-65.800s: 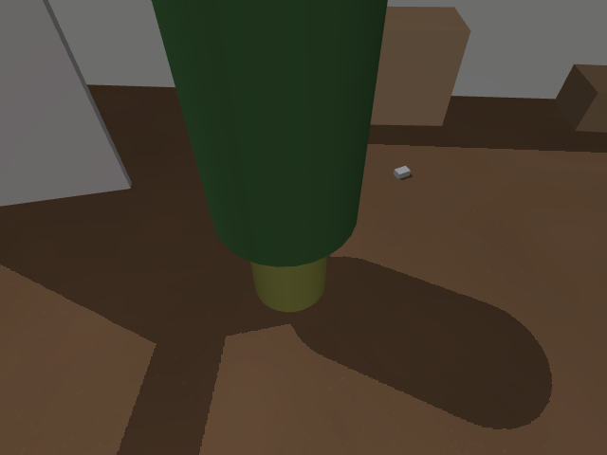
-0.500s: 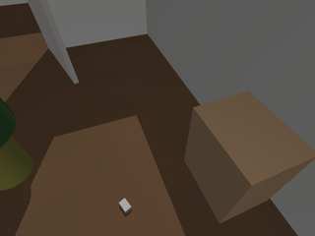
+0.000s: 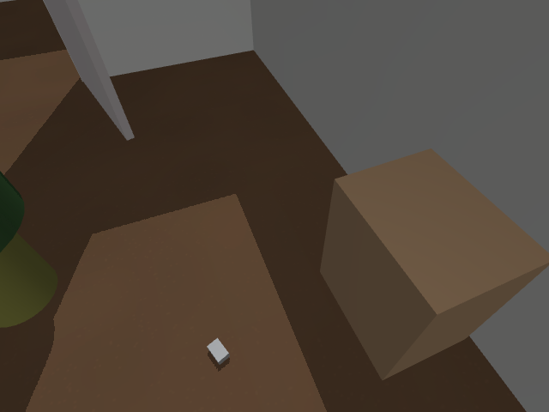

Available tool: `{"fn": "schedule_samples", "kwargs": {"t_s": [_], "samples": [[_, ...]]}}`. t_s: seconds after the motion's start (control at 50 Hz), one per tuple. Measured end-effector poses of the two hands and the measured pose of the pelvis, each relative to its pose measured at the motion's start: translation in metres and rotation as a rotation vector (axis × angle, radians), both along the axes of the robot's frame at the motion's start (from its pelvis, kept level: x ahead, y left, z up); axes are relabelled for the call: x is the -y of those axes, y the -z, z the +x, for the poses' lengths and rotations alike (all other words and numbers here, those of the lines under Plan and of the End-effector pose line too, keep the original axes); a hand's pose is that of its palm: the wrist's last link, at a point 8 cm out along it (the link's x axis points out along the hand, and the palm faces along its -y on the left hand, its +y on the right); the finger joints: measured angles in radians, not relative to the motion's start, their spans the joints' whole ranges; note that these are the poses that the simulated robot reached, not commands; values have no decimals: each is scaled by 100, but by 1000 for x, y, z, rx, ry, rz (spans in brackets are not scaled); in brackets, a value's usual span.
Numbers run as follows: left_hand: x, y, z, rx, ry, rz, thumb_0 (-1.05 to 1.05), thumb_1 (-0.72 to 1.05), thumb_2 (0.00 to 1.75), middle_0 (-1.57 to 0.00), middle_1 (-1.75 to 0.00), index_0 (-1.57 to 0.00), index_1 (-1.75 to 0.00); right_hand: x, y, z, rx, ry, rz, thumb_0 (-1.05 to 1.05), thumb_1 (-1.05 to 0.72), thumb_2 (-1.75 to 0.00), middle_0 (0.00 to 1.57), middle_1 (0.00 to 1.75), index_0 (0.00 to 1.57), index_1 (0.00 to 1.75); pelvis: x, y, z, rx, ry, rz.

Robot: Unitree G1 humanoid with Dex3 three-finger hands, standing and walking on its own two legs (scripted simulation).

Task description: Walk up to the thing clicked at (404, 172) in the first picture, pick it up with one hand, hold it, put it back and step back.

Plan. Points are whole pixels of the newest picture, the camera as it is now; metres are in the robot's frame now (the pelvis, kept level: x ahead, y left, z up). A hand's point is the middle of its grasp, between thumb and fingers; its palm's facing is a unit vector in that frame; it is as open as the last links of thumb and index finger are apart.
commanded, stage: step back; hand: left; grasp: from above
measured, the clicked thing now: (218, 351) +0.46 +0.25 -0.76
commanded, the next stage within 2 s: none
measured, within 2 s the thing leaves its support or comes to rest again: neither
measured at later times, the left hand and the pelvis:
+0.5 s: hand out of the picture +0.04 +0.31 -0.18, palm faces -0.06 -0.93 -0.35, open 7.4 cm; pelvis -0.09 +0.06 -0.01, yaw -2 degrees
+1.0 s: hand out of the picture -0.11 +0.30 -0.15, palm faces +0.01 -0.91 -0.42, open 7.4 cm; pelvis -0.23 +0.04 -0.02, yaw +0 degrees
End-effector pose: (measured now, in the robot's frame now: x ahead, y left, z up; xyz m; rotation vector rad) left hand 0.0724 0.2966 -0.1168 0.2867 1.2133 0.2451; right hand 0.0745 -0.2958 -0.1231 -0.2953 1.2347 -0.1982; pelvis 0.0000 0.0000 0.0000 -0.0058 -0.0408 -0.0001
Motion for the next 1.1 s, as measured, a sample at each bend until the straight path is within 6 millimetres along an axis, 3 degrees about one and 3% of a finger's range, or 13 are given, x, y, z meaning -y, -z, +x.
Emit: {"fn": "schedule_samples", "kwargs": {"t_s": [0.14,0.24,0.36,0.54,0.68,0.8,0.92,1.1], "samples": [[-26,7,-1,11,29,32,1,90,90,-21,-30,-20,-30,1,-1,-14,-2,8,-47,0,-91,-90,21,30,20,29,-18,10,-24,-7,3,8],[-54,25,11,62,49,26,1,90,90,-21,-30,-20,-30,-13,0,-44,-40,-6,-108,0,-91,-90,21,30,20,29,-41,24,-39,-16,-12,-1],[-61,25,3,67,57,12,1,91,90,-21,-30,-20,-30,-36,-10,-77,-78,-1,-108,0,-91,-90,21,30,20,29,-52,15,-61,-18,-1,-17],[-60,24,-50,1,106,13,1,91,90,-21,-30,-20,-30,-48,-9,-91,60,15,-82,0,-90,-90,21,31,20,30,-56,15,-98,-7,56,-13],[-50,18,-99,14,124,48,1,91,90,-21,-30,-20,-30,-29,7,-120,125,14,-50,0,-90,-90,21,31,20,30,-41,27,-140,1,92,8],[-40,-2,-157,11,92,68,1,90,90,-21,-30,-20,-30,-13,9,-159,97,32,-37,0,-91,-90,21,30,20,30,-32,19,-172,10,76,28],[-43,-14,-179,70,77,88,1,90,90,-21,-30,-20,-30,-8,7,-210,17,-1,-60,0,-91,-90,21,30,20,29,-33,13,-203,-7,33,32],[-62,11,-217,142,68,44,1,90,90,-21,-30,-20,-30,-33,5,-265,-7,-56,-86,1,-91,-90,21,30,20,29,-50,27,-266,13,-15,30]]}}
